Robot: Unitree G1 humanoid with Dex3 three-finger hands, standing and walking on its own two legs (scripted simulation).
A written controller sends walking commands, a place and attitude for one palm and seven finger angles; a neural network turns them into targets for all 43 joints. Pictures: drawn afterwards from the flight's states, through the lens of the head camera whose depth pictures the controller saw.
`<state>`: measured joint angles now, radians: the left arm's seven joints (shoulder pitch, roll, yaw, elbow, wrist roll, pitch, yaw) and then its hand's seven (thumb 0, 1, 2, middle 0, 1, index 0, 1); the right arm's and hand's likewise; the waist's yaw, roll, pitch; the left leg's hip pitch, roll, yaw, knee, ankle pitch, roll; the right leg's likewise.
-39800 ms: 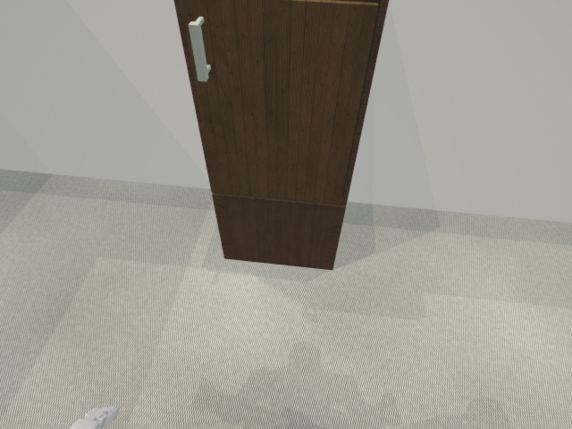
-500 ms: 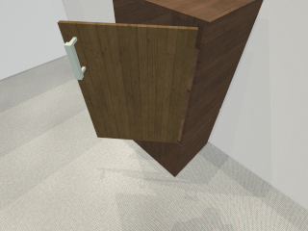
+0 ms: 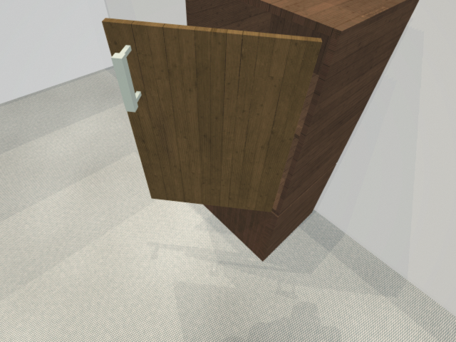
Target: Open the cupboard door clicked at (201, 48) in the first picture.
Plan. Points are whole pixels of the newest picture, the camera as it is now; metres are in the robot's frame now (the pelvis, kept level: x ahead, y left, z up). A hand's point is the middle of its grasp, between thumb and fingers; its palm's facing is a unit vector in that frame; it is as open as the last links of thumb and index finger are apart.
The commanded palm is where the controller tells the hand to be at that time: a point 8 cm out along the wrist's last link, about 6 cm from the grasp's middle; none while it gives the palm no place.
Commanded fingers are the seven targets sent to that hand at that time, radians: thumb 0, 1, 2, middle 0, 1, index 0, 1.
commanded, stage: shuffle to correct the standing spot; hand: left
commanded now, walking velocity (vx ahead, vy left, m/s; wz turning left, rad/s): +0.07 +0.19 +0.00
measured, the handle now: (129, 79) +0.58 +0.26 +0.15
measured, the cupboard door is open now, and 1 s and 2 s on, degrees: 40 40 40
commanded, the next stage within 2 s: come to a stop and stand still in 0.44 s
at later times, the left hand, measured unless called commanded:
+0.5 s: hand out of the picture +0.06 +0.23 -0.16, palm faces +0.05 -0.96 -0.26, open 7.3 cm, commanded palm none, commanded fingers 0.00 0.90 0.90 -0.20 -0.30 -0.20 -0.30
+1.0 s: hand out of the picture +0.07 +0.30 -0.17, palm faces +0.00 -0.98 -0.20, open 7.4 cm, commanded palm none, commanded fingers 0.00 0.90 0.90 -0.20 -0.30 -0.20 -0.30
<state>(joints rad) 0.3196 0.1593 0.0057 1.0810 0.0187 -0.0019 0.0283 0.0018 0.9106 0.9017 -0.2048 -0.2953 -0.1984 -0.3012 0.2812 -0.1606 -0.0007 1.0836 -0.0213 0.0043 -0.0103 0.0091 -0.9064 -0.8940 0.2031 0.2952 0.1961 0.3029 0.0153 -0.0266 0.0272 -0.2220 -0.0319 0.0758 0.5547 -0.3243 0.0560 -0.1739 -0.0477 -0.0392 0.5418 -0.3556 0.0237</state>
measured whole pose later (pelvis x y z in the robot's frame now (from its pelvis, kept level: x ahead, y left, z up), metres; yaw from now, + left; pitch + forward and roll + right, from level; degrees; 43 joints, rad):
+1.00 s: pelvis +0.02 +0.10 +0.01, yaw -1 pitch +1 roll +0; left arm 0.24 0.21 0.06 0.98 0.02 0.06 -0.01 0.00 0.91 0.90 -0.20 -0.29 -0.19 -0.30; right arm 0.23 -0.17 -0.03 1.00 -0.04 0.01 -0.03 0.01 -0.92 -0.89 0.21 0.30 0.20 0.30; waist -0.02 -0.02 0.03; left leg -0.30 0.07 0.07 0.48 -0.18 -0.02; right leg -0.35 0.00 -0.05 0.81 -0.46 0.01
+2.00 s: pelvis +0.05 +0.05 +0.01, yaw +0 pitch +0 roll +1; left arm 0.32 0.15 -0.02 1.12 0.01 -0.03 0.04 0.00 0.91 0.90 -0.20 -0.30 -0.20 -0.30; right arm 0.25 -0.15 0.01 1.14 -0.01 -0.01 -0.03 0.01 -0.92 -0.89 0.20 0.30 0.20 0.30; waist 0.00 -0.03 0.00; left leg -0.16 0.02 0.11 0.45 -0.28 0.01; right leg -0.11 0.05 -0.07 0.42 -0.31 -0.07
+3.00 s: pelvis +0.00 +0.07 -0.03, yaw +1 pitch +7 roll +1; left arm 0.32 0.20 0.13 0.20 -0.25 -0.46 -0.33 0.00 0.69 0.80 -0.22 -0.44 -0.21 -0.45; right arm 0.16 -0.27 -0.03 0.59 0.02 -0.22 -0.01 0.02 -0.90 -0.89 0.21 0.30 0.20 0.30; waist -0.03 -0.03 -0.10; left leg -0.55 0.01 0.11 0.80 -0.36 0.04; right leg -0.52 0.00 -0.09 0.83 -0.43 -0.06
